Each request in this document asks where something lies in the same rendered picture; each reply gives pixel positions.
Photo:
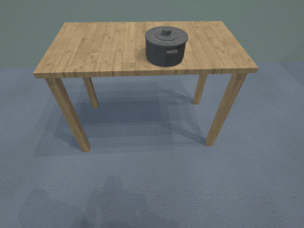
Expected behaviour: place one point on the lid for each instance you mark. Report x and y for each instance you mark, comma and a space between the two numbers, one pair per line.
154, 36

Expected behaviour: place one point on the table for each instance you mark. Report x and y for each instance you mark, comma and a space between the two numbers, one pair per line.
118, 49

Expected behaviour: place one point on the knob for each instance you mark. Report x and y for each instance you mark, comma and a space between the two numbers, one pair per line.
166, 31

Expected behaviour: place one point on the pot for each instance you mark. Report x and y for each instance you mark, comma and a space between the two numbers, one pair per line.
164, 56

